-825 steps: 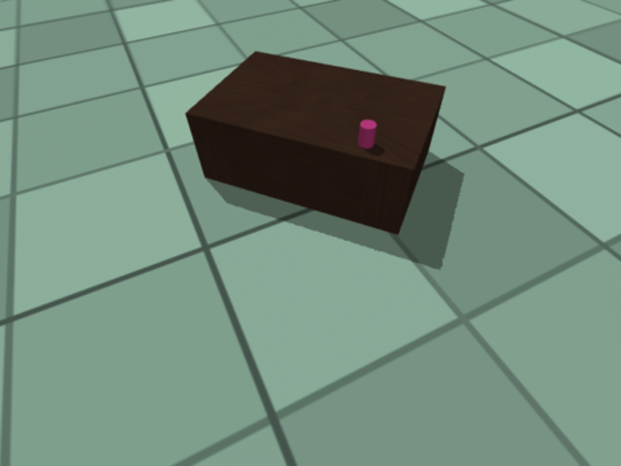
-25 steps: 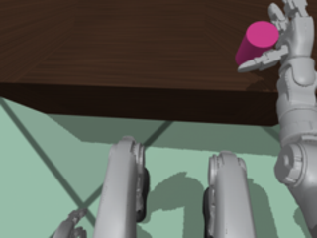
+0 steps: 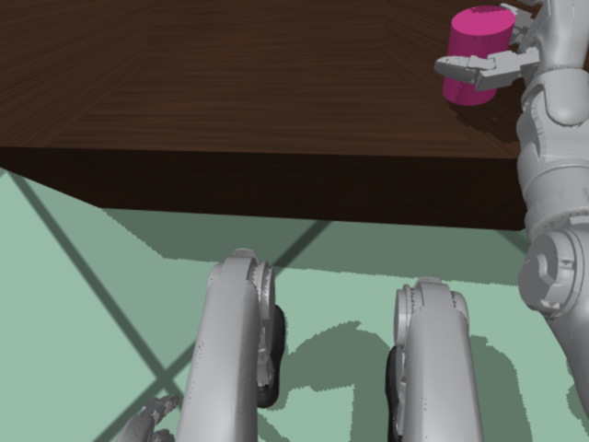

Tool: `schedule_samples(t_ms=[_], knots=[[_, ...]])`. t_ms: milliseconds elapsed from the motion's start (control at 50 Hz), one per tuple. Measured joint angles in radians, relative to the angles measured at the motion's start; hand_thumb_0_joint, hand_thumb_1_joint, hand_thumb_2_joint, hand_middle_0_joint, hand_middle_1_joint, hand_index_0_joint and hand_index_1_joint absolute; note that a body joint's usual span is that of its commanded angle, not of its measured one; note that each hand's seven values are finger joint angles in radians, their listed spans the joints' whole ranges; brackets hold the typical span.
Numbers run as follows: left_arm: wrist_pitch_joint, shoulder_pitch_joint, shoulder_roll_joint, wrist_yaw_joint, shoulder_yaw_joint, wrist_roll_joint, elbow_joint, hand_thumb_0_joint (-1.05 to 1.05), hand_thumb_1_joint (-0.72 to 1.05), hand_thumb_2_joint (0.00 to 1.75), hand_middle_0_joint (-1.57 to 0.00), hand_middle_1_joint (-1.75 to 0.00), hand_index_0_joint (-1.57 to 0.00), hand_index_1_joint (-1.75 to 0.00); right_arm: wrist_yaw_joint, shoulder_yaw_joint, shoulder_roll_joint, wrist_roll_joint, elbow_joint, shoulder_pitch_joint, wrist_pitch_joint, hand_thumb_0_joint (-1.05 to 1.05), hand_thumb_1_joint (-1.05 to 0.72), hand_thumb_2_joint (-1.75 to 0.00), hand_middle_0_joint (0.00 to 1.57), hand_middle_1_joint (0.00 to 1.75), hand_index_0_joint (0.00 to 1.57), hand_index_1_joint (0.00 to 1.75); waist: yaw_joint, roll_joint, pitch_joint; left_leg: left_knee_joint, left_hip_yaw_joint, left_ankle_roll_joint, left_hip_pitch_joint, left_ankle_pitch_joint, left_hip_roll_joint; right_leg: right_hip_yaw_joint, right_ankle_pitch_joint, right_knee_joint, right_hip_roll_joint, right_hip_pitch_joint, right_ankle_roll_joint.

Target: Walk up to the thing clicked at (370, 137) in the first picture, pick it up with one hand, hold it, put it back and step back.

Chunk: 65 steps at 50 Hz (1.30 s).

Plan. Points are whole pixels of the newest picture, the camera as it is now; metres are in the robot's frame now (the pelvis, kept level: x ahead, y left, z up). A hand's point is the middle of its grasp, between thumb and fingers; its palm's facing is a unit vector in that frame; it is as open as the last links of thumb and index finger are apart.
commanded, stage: close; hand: right
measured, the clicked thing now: (475, 58) +0.57 -0.13 +0.01
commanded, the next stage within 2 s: settle in 0.14 s
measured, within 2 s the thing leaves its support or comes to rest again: neither
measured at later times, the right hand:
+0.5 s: hand (478, 30) +0.58 -0.12 +0.04, palm faces -0.03 +1.00 -0.07, open 6.6 cm
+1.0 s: hand out of the picture +0.61 -0.11 +0.11, palm faces -0.03 +1.00 -0.04, open 5.9 cm
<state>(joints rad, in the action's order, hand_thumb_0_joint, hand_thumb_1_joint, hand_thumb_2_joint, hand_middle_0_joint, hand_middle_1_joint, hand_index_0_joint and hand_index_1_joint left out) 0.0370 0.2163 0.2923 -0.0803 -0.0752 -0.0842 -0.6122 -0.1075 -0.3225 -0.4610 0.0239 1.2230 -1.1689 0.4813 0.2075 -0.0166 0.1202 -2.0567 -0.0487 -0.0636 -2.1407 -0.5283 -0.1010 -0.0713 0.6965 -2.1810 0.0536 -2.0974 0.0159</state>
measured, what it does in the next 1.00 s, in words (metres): rises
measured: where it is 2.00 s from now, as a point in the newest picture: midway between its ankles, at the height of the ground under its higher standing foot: (332, 395)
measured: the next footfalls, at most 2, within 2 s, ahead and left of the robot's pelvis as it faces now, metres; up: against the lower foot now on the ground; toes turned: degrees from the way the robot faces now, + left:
none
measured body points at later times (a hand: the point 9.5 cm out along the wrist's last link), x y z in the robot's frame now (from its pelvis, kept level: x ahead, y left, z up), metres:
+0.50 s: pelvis +0.00 +0.00 +0.01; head +0.23 -0.03 +0.40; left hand +0.04 +0.27 -0.10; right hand +0.58 -0.18 +0.04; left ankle +0.13 +0.16 -0.37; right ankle +0.08 -0.12 -0.37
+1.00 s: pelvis +0.03 +0.00 +0.08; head +0.26 -0.01 +0.47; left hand +0.06 +0.28 -0.03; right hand +0.61 -0.16 +0.11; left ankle +0.13 +0.16 -0.37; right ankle +0.08 -0.12 -0.37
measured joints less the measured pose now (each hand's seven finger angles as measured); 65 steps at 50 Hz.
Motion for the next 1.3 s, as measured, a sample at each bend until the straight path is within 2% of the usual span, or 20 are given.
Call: schedule_samples(t_ms=[360, 580, 760, 980, 1300], knots=[[0.010, 0.020, -0.005, -0.004, -0.019, -0.009, -0.001, 0.01, 0.88, 0.90, -0.20, -0.31, -0.19, -0.31, 0.042, 0.019, -0.012, 0.023, 0.061, -0.041, 0.018, 0.01, 0.24, -0.75, 0.96, 0.92, 1.21, 1.06, 0.018, -0.003, -0.006, 0.015, 0.002, 0.000, 0.003, 0.010, 0.001, 0.000, -0.012, 0.010, 0.000, -0.004, -0.005], [0.011, 0.026, 0.007, 0.016, 0.010, 0.008, 0.015, 0.01, 0.87, 0.92, -0.20, -0.30, -0.19, -0.31, 0.056, 0.029, -0.007, 0.023, -0.057, 0.007, -0.068, 0.05, 0.25, -0.94, 0.86, 1.08, 1.27, 1.27, 0.028, -0.011, -0.017, 0.060, 0.007, -0.004, 0.044, 0.005, 0.005, 0.001, -0.003, 0.054, -0.009, 0.040, -0.007], [0.004, 0.035, 0.002, 0.041, 0.026, 0.026, 0.006, 0.01, 0.87, 0.92, -0.20, -0.30, -0.18, -0.31, 0.067, 0.015, 0.008, -0.001, -0.129, 0.024, -0.120, 0.06, 0.27, -1.03, 0.83, 1.12, 1.27, 1.35, 0.020, -0.022, -0.011, 0.151, 0.015, -0.005, 0.132, -0.009, 0.008, 0.006, 0.011, 0.155, -0.023, 0.137, -0.007], [0.001, 0.041, -0.002, 0.041, 0.039, 0.033, 0.018, 0.01, 0.87, 0.92, -0.20, -0.30, -0.18, -0.31, 0.043, -0.011, 0.013, -0.009, -0.117, 0.035, -0.118, 0.07, 0.32, -1.15, 0.80, 1.23, 1.35, 1.48, 0.015, -0.029, 0.012, 0.239, 0.024, -0.001, 0.223, -0.025, 0.015, 0.009, 0.026, 0.254, -0.040, 0.238, -0.004], [0.003, 0.035, -0.021, 0.043, 0.055, 0.038, 0.016, 0.01, 0.88, 0.91, -0.20, -0.30, -0.18, -0.31, 0.054, -0.004, 0.078, -0.023, -0.216, 0.147, -0.119, 0.06, 0.32, -1.21, 0.77, 1.31, 1.46, 1.59, -0.011, -0.023, 0.016, 0.339, 0.033, 0.006, 0.343, -0.020, 0.022, 0.012, 0.018, 0.363, -0.053, 0.362, 0.002]])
